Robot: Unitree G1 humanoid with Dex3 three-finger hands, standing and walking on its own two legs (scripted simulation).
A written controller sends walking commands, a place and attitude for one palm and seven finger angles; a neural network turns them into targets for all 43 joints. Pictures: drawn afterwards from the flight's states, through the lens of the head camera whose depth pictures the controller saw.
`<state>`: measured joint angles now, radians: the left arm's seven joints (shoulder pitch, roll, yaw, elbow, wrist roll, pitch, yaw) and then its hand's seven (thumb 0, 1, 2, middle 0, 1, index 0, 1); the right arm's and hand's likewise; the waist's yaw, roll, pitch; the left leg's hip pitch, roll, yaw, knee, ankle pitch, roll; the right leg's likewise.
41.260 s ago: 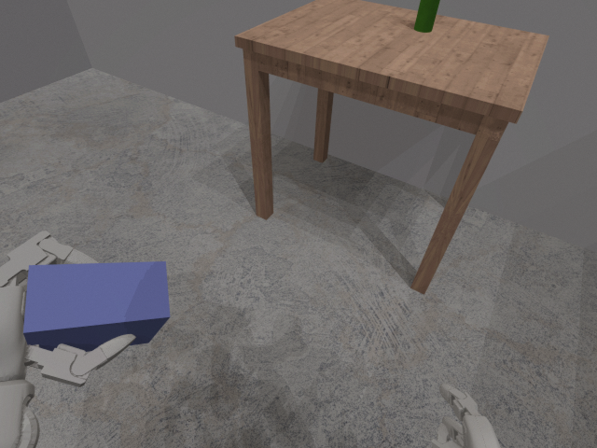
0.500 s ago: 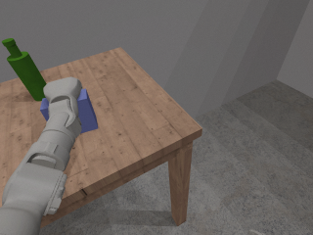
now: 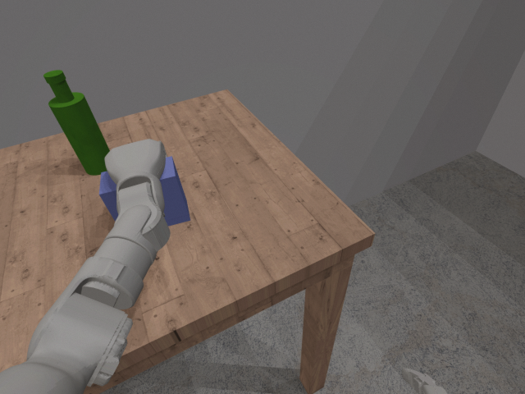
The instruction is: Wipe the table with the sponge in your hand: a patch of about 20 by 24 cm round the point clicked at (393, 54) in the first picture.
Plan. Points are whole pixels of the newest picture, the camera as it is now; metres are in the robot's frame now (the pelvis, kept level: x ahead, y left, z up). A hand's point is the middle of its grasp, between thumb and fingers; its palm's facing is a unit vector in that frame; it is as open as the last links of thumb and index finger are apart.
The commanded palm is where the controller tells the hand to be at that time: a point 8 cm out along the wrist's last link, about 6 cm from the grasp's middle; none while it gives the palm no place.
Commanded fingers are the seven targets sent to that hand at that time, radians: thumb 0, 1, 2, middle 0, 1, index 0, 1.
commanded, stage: wipe back along the third lane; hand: left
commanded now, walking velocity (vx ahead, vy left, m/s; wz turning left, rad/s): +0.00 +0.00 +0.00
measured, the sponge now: (151, 205) +0.41 +0.22 +0.10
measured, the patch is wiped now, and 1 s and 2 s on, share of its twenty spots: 0.85 0.85 0.90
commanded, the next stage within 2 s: slide back across to the middle lane in 1.32 s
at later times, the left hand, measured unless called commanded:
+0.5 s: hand (147, 198) +0.38 +0.21 +0.14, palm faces +0.18 -0.08 -0.98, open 9.7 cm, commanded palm +0.32 +0.18 +0.16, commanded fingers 0.00 0.10 1.30 -1.20 -1.60 -1.20 -1.60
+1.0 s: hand (164, 220) +0.32 +0.16 +0.15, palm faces +0.23 -0.12 -0.97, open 9.7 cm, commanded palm +0.27 +0.14 +0.16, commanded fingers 0.00 0.10 1.30 -1.20 -1.60 -1.20 -1.60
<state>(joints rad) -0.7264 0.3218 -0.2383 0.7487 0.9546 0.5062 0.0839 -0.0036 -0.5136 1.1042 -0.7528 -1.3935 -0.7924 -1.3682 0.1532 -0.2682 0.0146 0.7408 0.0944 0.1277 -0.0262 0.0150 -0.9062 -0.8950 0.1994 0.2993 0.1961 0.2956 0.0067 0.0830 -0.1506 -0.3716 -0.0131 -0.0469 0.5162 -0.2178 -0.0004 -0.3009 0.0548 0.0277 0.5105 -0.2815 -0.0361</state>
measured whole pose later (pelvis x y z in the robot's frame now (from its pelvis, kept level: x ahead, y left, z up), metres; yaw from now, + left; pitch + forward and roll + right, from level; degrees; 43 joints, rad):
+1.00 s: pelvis +0.00 -0.01 -0.01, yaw +1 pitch -1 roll +0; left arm -0.31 0.28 -0.41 0.02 0.95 0.73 0.07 0.05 -0.44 1.06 -0.68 -1.43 -0.74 -1.39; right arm 0.01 -0.25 0.05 0.64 0.12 0.22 0.07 0.02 -0.91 -0.90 0.20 0.30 0.19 0.30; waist 0.07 0.11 -0.13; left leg -0.28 -0.02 -0.06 0.57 -0.27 -0.01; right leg -0.21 0.05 0.01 0.58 -0.35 -0.05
